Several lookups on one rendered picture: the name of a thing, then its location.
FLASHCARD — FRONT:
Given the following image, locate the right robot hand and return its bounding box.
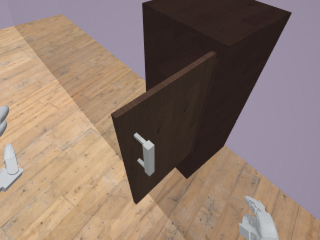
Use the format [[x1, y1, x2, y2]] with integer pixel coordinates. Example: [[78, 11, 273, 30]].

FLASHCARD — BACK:
[[239, 196, 279, 240]]

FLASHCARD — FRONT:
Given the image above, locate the handle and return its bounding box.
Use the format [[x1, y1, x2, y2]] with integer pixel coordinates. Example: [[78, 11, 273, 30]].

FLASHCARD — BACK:
[[134, 133, 155, 176]]

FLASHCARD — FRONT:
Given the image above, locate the cupboard door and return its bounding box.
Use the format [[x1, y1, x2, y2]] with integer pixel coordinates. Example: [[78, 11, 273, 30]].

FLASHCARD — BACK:
[[111, 50, 217, 205]]

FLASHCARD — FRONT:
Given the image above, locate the left robot hand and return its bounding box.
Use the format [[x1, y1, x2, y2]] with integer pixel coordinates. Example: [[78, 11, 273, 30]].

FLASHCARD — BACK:
[[0, 105, 23, 192]]

